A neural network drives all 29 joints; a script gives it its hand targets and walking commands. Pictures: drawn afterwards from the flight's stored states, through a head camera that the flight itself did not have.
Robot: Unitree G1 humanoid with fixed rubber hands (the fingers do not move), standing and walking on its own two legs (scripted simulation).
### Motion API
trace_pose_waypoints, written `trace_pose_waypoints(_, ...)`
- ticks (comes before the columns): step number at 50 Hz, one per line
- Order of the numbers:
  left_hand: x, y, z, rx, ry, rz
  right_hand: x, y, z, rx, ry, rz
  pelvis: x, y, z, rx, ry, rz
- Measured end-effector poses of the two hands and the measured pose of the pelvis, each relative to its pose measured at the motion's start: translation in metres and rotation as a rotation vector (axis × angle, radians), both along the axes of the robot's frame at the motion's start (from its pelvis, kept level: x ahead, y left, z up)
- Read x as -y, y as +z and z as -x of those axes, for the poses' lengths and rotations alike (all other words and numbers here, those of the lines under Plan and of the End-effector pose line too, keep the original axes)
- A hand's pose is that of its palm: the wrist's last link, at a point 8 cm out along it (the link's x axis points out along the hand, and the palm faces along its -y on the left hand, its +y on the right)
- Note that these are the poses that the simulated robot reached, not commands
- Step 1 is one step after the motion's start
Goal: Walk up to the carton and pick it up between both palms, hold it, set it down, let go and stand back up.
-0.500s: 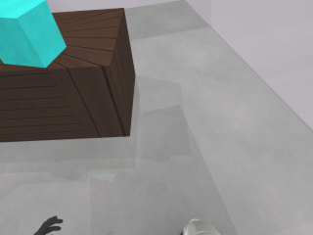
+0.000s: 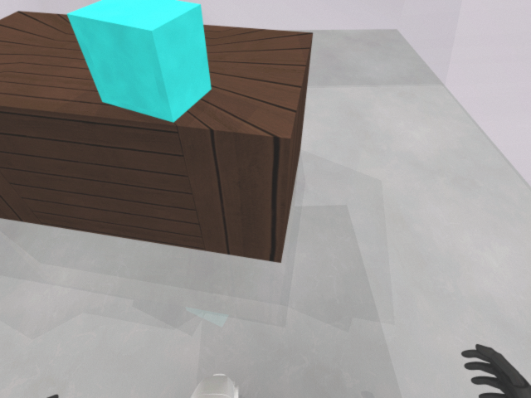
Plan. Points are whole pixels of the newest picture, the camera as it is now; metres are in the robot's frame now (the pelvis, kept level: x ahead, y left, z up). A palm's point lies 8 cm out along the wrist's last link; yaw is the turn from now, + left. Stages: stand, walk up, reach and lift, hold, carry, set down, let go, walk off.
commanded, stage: walk up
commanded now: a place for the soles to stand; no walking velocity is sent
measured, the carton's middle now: (148, 56) +0.98 +0.43 +0.06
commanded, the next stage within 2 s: none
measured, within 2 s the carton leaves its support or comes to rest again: neither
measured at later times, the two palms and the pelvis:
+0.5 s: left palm (16, 297) +0.25 +0.43 +0.00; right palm (421, 351) +0.23 -0.21 -0.08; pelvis +0.14 +0.11 +0.01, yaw -2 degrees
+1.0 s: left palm (13, 216) +0.43 +0.56 -0.03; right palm (324, 309) +0.29 -0.06 -0.07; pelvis +0.27 +0.26 +0.01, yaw -8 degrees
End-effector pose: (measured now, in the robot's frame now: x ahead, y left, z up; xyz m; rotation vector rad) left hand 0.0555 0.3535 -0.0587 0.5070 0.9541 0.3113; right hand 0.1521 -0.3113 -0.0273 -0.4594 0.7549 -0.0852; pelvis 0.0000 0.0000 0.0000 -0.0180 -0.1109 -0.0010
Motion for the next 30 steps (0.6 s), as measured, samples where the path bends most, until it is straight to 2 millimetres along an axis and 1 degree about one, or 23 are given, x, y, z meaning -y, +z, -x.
trace_pose_waypoints(2, -0.005, -0.003, -0.03, 0.01, -0.011, 0.026, -0.013, -0.003, 0.005, -0.023, -0.039, -0.008, -0.01, 0.003, -0.012, -0.006, -0.008, -0.002)
trace_pose_waypoints(4, -0.005, 0.0, -0.063, 0.03, -0.051, 0.048, -0.022, -0.005, 0.015, -0.061, -0.091, -0.017, -0.017, 0.009, -0.023, -0.009, -0.017, -0.016)
trace_pose_waypoints(7, 0.0, 0.011, -0.108, 0.049, -0.122, 0.065, -0.03, -0.009, 0.03, -0.113, -0.175, -0.028, -0.029, 0.017, -0.043, -0.013, -0.035, -0.02)
trace_pose_waypoints(10, 0.004, 0.024, -0.148, 0.061, -0.191, 0.06, -0.035, -0.018, 0.043, -0.166, -0.242, -0.045, -0.039, 0.023, -0.062, -0.019, -0.054, -0.018)
trace_pose_waypoints(12, 0.005, 0.032, -0.172, 0.079, -0.23, 0.043, -0.038, -0.029, 0.047, -0.207, -0.265, -0.058, -0.045, 0.022, -0.074, -0.023, -0.064, -0.013)
trace_pose_waypoints(13, 0.004, 0.035, -0.182, 0.092, -0.248, 0.027, -0.04, -0.037, 0.047, -0.226, -0.269, -0.064, -0.046, 0.018, -0.081, -0.025, -0.068, -0.012)
trace_pose_waypoints(15, -0.004, 0.037, -0.196, 0.109, -0.266, -0.018, -0.046, -0.052, 0.041, -0.259, -0.271, -0.077, -0.05, 0.01, -0.091, -0.02, -0.073, 0.001)
trace_pose_waypoints(18, -0.021, 0.043, -0.202, 0.119, -0.233, -0.06, -0.06, -0.064, 0.02, -0.302, -0.245, -0.094, -0.062, 0.007, -0.106, -0.007, -0.054, 0.025)
trace_pose_waypoints(21, -0.041, 0.051, -0.199, 0.119, -0.196, -0.078, -0.074, -0.064, -0.019, -0.275, -0.208, -0.106, -0.08, 0.011, -0.122, 0.003, -0.045, 0.035)
trace_pose_waypoints(26, -0.086, 0.055, -0.193, 0.092, -0.155, -0.094, -0.104, -0.045, -0.092, -0.167, -0.128, -0.089, -0.114, 0.014, -0.147, 0.018, -0.036, 0.034)
trace_pose_waypoints(28, -0.108, 0.052, -0.194, 0.079, -0.138, -0.095, -0.119, -0.036, -0.12, -0.128, -0.102, -0.081, -0.13, 0.013, -0.157, 0.02, -0.036, 0.033)
trace_pose_waypoints(30, -0.131, 0.045, -0.199, 0.067, -0.126, -0.091, -0.138, -0.027, -0.145, -0.091, -0.082, -0.071, -0.149, 0.01, -0.168, 0.021, -0.037, 0.034)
